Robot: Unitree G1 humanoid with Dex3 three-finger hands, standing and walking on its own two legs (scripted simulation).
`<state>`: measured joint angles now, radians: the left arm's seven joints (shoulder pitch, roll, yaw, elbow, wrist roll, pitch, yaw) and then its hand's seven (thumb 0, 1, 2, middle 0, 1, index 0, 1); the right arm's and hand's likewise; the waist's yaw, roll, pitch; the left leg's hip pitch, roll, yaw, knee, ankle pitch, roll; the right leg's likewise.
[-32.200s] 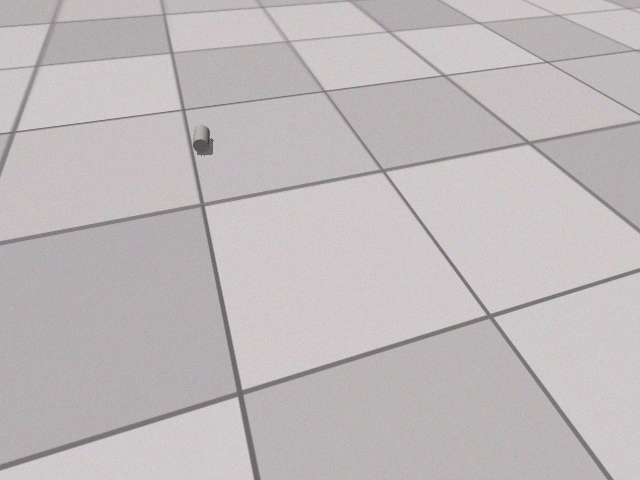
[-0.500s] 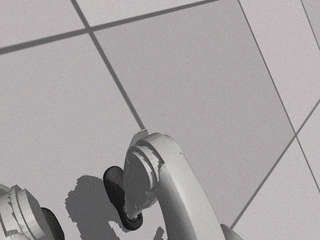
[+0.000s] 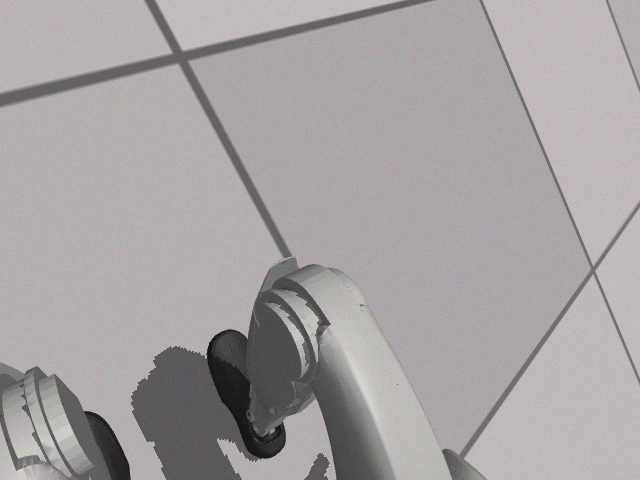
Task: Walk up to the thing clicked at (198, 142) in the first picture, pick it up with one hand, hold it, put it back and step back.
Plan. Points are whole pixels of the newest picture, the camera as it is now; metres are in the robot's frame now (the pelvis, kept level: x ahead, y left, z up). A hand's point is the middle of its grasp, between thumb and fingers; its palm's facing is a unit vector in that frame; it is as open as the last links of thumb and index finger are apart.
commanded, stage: withdraw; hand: left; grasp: from above
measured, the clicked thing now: out of the picture +0.50 +0.32 -0.27
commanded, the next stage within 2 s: home in 0.90 s
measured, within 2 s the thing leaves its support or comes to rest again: neither
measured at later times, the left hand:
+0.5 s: hand out of the picture +0.48 +0.35 -0.13, palm faces -0.34 -0.08 -0.94, open 14.0 cm
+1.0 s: hand out of the picture +0.44 +0.32 -0.11, palm faces -0.49 -0.09 -0.87, open 13.3 cm
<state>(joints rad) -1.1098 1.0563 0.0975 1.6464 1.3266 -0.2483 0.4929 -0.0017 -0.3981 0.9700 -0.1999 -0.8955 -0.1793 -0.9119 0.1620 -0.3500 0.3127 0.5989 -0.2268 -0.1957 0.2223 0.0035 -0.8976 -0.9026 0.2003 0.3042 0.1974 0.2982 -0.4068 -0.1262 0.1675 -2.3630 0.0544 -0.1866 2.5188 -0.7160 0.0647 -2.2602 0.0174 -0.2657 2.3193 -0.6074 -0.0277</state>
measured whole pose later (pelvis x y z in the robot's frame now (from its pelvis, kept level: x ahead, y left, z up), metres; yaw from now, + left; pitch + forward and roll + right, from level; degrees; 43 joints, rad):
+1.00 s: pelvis -0.01 -0.01 +0.05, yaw +8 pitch +35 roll -7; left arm -1.09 0.74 -0.03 1.51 1.25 -0.21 0.31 0.00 -0.38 0.90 -0.23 -0.86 -0.21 -0.87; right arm 0.19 -0.32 0.11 0.68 -0.11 -0.06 0.11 0.00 -0.91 -0.90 0.20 0.30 0.20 0.30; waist -0.29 -0.01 -0.06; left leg -2.27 0.03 -0.06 2.30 -0.65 0.05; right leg -2.22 -0.01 -0.14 2.21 -0.60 -0.05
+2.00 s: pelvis +0.03 +0.00 +0.29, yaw +14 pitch +25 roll -3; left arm -0.07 0.30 0.02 0.41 0.08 0.24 0.09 0.01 0.90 0.92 -0.22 -0.32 -0.21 -0.32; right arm 0.11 -0.23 0.04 0.57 0.04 -0.08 -0.07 0.01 -0.90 -0.90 0.20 0.30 0.20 0.30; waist -0.07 0.02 -0.20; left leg -1.36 0.00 -0.04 1.52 -0.60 0.02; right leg -1.33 0.01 -0.09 1.46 -0.57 -0.03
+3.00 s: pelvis +0.09 +0.01 +0.41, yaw +16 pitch +10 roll -3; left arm 0.49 0.23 0.02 -0.09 -0.06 0.42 0.02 0.01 0.91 0.90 -0.20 -0.30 -0.20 -0.30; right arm 0.30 -0.23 0.05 0.54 0.01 -0.22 -0.18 0.02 -0.90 -0.90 0.20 0.30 0.20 0.30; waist -0.03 0.04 -0.16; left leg -0.65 0.00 -0.04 0.97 -0.49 0.02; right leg -0.61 0.02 -0.08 0.90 -0.46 -0.02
